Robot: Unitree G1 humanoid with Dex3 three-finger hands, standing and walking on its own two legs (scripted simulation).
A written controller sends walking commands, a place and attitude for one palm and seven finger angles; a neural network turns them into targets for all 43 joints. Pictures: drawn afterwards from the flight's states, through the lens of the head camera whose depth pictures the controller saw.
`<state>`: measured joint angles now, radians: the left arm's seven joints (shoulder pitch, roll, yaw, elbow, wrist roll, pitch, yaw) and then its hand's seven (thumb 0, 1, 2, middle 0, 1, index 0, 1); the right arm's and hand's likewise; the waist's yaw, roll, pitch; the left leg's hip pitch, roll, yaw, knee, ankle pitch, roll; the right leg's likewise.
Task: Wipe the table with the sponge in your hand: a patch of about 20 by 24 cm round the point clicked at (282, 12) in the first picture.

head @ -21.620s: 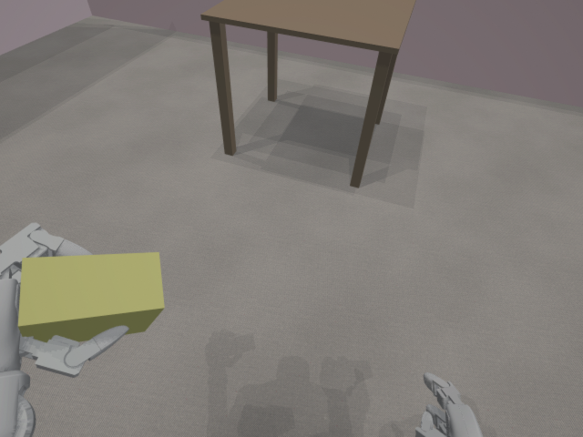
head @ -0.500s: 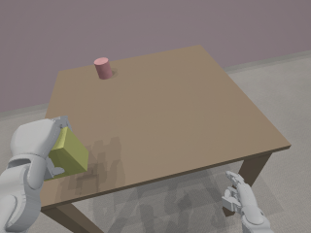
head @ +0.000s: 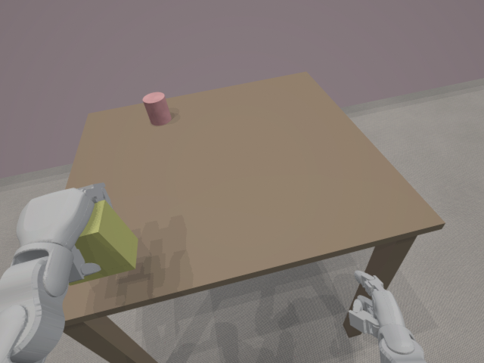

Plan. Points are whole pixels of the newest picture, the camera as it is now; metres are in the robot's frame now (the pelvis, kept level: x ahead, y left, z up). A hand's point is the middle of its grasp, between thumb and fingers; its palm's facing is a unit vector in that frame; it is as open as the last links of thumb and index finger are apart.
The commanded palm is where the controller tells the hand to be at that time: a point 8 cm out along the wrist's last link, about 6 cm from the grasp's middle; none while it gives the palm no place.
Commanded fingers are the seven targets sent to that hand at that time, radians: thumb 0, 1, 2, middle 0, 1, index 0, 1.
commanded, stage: move the sponge above the wiping area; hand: left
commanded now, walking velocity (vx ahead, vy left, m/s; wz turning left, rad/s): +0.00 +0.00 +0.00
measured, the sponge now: (93, 250) +0.22 +0.29 +0.09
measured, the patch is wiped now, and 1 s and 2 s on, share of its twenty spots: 0.00 0.00 0.00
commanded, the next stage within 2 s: none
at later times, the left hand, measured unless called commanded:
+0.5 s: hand (95, 229) +0.25 +0.29 +0.12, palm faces +0.05 -0.09 -1.00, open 10.0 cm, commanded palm +0.21 +0.28 +0.19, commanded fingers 0.00 0.10 1.30 -1.20 -1.60 -1.20 -1.60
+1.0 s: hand (112, 228) +0.26 +0.28 +0.10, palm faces +0.03 -0.09 -1.00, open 10.0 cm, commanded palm +0.23 +0.27 +0.17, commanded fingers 0.00 0.10 1.30 -1.20 -1.60 -1.20 -1.60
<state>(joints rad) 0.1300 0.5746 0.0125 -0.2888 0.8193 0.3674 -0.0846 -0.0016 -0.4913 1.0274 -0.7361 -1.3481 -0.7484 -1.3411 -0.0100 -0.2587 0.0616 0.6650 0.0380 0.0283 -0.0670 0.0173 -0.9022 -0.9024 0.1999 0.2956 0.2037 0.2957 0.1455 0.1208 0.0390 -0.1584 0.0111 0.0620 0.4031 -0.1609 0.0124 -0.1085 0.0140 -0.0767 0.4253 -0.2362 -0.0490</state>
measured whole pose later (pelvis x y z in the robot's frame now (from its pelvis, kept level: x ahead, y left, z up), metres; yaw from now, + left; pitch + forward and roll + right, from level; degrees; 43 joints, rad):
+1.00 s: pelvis +0.01 +0.00 +0.00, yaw +0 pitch -3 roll +0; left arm 0.02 0.49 -0.08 -0.12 0.89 0.37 -0.04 0.00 -0.49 1.03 -0.74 -1.35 -0.75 -1.34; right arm -0.01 -0.25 0.05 0.67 0.04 0.03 -0.06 0.02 -0.90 -0.90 0.20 0.30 0.20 0.30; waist 0.13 0.11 0.02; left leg -0.17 0.01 0.06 0.39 -0.16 0.01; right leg -0.12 0.01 -0.08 0.41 -0.24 -0.05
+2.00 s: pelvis +0.01 +0.00 +0.00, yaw +0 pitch -1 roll +0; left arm -0.12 0.45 -0.11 0.11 0.92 0.32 0.03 0.00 -0.49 1.03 -0.74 -1.35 -0.75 -1.34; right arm 0.04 -0.26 0.02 0.70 0.06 0.03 -0.07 0.02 -0.90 -0.90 0.20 0.30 0.20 0.30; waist 0.10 0.10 0.00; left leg -0.21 0.01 0.05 0.41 -0.17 0.01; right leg -0.16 0.02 -0.08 0.42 -0.24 -0.05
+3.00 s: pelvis +0.01 +0.00 +0.00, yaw +0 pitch -2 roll +0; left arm -0.07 0.46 -0.10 0.06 0.91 0.37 0.00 0.00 -0.49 1.03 -0.74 -1.35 -0.75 -1.34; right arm 0.02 -0.26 0.03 0.69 0.06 0.05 -0.07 0.02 -0.90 -0.90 0.20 0.30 0.20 0.30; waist 0.11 0.10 0.01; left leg -0.19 0.01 0.05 0.40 -0.17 0.01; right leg -0.13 0.02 -0.08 0.40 -0.24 -0.05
